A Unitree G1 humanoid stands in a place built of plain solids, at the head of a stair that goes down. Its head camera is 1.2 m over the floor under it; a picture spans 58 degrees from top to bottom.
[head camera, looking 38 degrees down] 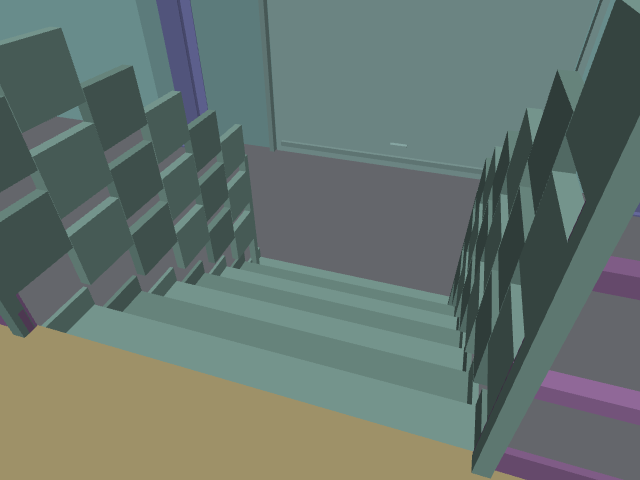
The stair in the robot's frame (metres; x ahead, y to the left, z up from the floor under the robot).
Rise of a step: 0.17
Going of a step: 0.26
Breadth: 1.62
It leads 18 degrees to the right of straight ahead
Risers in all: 8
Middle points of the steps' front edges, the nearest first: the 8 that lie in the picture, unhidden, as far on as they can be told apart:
0.81 0.29 0.00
1.06 0.22 -0.16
1.31 0.14 -0.33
1.56 0.06 -0.49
1.81 -0.02 -0.66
2.05 -0.10 -0.82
2.30 -0.18 -0.99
2.55 -0.25 -1.15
